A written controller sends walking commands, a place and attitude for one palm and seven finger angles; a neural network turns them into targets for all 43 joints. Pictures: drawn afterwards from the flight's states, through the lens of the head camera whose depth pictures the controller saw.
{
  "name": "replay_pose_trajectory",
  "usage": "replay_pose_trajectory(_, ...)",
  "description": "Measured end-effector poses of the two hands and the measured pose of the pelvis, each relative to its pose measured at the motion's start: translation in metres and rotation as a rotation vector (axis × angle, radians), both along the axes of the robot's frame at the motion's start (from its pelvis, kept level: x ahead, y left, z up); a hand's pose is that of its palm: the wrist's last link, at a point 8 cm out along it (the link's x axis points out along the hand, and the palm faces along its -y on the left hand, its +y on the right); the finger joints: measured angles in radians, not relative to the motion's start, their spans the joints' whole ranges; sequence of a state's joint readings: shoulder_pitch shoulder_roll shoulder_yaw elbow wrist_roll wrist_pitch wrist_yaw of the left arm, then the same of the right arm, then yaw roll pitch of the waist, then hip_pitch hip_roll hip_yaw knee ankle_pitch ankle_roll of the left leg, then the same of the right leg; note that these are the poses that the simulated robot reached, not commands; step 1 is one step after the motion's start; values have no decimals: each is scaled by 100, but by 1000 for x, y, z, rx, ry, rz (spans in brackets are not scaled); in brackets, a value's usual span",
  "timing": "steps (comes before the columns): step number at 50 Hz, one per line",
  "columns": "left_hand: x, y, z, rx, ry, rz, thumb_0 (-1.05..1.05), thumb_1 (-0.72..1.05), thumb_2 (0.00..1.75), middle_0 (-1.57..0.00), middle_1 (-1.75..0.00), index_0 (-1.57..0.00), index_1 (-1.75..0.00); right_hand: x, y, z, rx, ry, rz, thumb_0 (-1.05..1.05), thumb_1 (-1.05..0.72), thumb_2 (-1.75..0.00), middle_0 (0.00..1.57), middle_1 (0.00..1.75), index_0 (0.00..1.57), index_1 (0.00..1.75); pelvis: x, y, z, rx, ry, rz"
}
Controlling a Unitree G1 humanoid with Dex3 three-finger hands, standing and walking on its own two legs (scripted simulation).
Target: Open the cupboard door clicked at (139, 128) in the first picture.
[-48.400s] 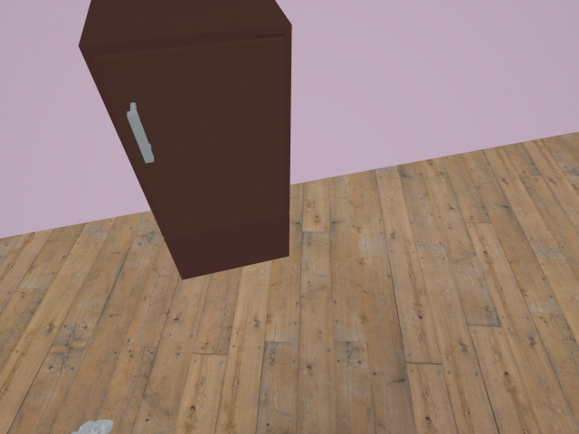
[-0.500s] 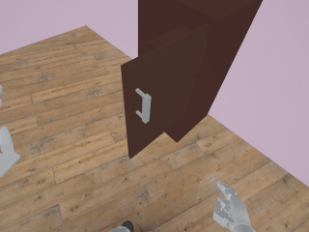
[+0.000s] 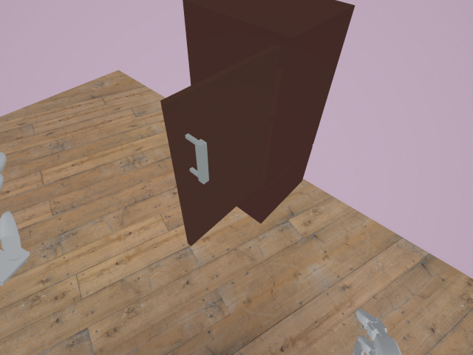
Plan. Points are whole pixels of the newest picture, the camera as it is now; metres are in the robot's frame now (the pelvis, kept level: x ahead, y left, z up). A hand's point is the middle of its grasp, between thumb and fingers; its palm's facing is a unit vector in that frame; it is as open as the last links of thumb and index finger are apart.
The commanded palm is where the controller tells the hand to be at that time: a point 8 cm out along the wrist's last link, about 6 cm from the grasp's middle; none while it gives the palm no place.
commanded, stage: stop stepping back and stand still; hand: left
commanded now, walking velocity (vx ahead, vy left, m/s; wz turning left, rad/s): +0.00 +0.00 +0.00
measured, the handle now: (196, 159) +0.57 +0.11 -0.03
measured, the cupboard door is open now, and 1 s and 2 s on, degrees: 89 89 89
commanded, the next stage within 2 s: let the arm hang, fingers relaxed in 0.16 s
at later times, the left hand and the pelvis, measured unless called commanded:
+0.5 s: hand out of the picture +0.07 +0.21 -0.15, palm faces +0.02 -0.97 -0.24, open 7.4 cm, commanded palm none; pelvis -0.03 +0.02 +0.00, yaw +2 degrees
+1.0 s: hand out of the picture -0.11 +0.19 -0.16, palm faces +0.09 -0.97 -0.22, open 7.4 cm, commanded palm none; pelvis -0.03 +0.02 +0.00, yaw +2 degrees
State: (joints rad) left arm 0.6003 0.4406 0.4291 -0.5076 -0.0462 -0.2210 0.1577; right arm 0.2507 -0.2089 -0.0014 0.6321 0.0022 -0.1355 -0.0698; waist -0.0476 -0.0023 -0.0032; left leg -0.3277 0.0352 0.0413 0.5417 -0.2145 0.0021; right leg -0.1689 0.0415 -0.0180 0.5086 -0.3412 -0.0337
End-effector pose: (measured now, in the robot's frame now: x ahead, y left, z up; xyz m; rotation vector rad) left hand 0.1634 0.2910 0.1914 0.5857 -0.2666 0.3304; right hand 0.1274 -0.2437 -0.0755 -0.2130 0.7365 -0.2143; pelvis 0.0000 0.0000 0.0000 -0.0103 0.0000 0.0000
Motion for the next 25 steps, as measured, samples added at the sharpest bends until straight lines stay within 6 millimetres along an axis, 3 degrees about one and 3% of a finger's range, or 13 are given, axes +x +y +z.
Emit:
replay_pose_trajectory(6, -16, 8, -4, -23, 18, 52, 1, 88, 90, -21, -30, -22, -30, 7, 13, -3, 23, 9, 43, 1, -91, -90, 20, 30, 20, 30, -4, 3, 2, -8, -8, -2)
replay_pose_trajectory(14, -14, 19, -22, -70, 75, 89, 1, 88, 90, -21, -30, -21, -30, 17, 26, 0, 32, -11, 99, 2, -91, -90, 20, 30, 20, 30, -11, 8, 5, -9, -5, 5)
replay_pose_trajectory(16, -4, 24, -65, -114, 245, 85, 0, 89, 90, -20, -30, -21, -30, 18, 24, -12, 46, 29, 137, 1, -91, -90, 20, 30, 20, 30, -16, 12, 2, -10, 7, 17)
replay_pose_trajectory(19, -9, 24, -159, -260, 618, 134, 0, 89, 90, -20, -30, -20, -30, 11, 18, -30, 48, 120, 140, 1, -91, -90, 20, 30, 20, 30, -22, 16, -3, -9, 6, 30)
replay_pose_trajectory(22, -46, 2, -247, -403, 974, 172, 0, 90, 90, -20, -30, -20, -30, -10, 13, -39, 41, 208, 111, 1, -91, -90, 20, 30, 20, 30, -25, 17, -4, -4, -7, 32)
replay_pose_trajectory(25, -102, -33, -308, -530, 1267, 185, 1, 90, 90, -20, -30, -20, -30, -42, 10, -43, 26, 319, 73, 1, -91, -90, 20, 30, 20, 30, -28, 16, -3, -1, -20, 31)
